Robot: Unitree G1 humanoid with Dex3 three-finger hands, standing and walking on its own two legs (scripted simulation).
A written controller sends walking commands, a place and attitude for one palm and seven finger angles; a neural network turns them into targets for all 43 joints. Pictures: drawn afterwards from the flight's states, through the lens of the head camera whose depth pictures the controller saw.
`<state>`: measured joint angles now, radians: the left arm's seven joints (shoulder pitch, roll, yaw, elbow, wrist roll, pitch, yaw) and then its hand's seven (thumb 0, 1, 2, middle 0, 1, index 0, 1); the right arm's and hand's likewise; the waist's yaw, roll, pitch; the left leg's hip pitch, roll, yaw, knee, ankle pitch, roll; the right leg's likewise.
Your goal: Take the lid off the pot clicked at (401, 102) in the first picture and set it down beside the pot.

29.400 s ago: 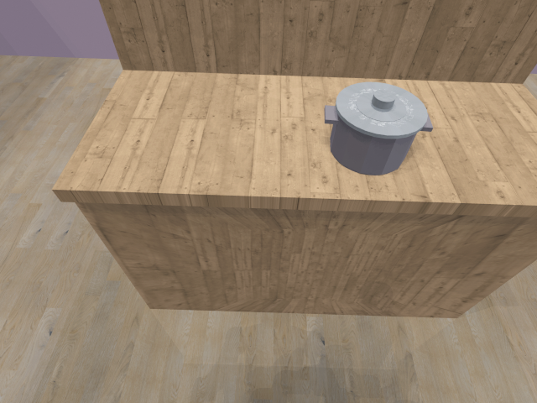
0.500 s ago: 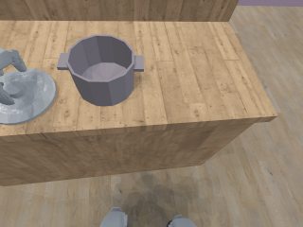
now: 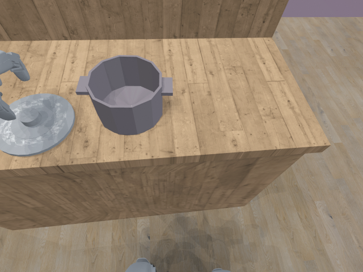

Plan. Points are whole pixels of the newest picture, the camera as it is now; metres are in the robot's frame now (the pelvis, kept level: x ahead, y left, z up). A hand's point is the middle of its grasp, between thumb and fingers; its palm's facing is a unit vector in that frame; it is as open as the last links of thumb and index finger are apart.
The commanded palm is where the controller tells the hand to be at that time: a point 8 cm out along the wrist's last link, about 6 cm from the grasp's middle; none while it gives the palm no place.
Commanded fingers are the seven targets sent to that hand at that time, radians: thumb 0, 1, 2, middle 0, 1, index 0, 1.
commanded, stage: raise the empty hand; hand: left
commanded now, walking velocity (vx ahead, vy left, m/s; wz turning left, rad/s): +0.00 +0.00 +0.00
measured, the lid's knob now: (30, 117) +0.47 +0.35 +0.02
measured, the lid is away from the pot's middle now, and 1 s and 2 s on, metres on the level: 0.24 0.24 0.24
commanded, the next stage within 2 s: draw the hand back to the body in 0.62 s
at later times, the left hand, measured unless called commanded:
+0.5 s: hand out of the picture +0.46 +0.35 +0.17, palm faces -0.35 -0.15 -0.92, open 11.0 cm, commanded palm +0.48 +0.35 +0.24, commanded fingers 0.00 0.03 0.55 -0.32 -0.92 -0.32 -0.92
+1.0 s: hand out of the picture +0.45 +0.34 +0.17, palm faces -0.33 -0.13 -0.94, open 11.0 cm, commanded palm +0.43 +0.34 +0.24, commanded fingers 0.00 0.03 0.55 -0.32 -0.92 -0.32 -0.92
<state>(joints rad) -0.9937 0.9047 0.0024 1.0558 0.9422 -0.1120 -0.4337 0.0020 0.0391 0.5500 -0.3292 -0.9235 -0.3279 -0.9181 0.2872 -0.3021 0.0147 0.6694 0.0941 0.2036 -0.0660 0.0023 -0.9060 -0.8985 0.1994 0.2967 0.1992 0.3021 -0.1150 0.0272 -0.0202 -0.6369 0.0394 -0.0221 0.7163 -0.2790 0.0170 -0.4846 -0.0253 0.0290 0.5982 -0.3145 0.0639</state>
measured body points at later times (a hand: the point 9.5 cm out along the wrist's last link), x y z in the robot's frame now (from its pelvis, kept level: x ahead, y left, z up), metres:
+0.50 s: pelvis +0.00 +0.00 +0.01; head +0.08 +0.01 +0.45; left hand +0.47 +0.35 +0.22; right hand +0.05 -0.29 -0.11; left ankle +0.04 +0.11 -0.72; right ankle -0.02 -0.18 -0.72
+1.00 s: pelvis +0.01 -0.01 +0.01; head +0.09 +0.00 +0.45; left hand +0.47 +0.34 +0.22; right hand +0.07 -0.29 -0.11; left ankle +0.04 +0.11 -0.72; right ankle -0.02 -0.18 -0.72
